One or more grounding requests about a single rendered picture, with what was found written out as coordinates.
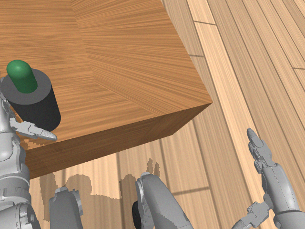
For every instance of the left robot hand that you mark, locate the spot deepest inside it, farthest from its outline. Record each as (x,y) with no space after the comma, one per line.
(8,122)

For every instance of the bottle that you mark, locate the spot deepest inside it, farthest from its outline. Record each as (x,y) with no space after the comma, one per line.
(29,91)

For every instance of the right robot hand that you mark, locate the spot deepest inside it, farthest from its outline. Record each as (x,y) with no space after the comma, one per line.
(279,194)

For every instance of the right robot foot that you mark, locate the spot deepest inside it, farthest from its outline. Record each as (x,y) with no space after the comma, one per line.
(136,216)

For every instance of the right robot arm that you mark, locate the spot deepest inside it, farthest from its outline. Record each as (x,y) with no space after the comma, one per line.
(290,219)

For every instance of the left robot arm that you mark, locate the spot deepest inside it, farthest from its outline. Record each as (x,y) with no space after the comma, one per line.
(16,211)

